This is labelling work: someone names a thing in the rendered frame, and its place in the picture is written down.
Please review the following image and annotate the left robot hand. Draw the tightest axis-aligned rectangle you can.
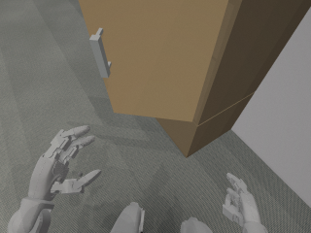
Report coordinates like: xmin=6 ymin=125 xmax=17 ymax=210
xmin=28 ymin=125 xmax=102 ymax=201

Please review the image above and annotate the left robot thigh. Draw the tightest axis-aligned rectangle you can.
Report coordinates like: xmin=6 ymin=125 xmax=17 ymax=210
xmin=110 ymin=205 xmax=145 ymax=233

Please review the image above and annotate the left robot forearm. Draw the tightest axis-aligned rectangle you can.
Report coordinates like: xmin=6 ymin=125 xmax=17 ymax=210
xmin=7 ymin=196 xmax=54 ymax=233

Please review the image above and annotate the robot thigh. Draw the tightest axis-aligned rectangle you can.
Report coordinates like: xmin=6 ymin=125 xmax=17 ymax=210
xmin=110 ymin=205 xmax=145 ymax=233
xmin=180 ymin=219 xmax=213 ymax=233

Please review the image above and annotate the handle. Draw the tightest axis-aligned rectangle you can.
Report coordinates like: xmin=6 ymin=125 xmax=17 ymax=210
xmin=89 ymin=27 xmax=112 ymax=79

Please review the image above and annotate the cupboard door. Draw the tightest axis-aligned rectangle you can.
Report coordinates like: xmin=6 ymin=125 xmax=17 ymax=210
xmin=78 ymin=0 xmax=228 ymax=122

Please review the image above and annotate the right robot forearm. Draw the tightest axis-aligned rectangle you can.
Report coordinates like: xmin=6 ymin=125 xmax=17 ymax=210
xmin=242 ymin=221 xmax=268 ymax=233

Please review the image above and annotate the right robot thigh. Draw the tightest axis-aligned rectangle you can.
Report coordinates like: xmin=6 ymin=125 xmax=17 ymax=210
xmin=180 ymin=219 xmax=213 ymax=233

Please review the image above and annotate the right robot hand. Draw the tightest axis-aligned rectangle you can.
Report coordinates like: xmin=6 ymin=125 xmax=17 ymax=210
xmin=223 ymin=173 xmax=261 ymax=227

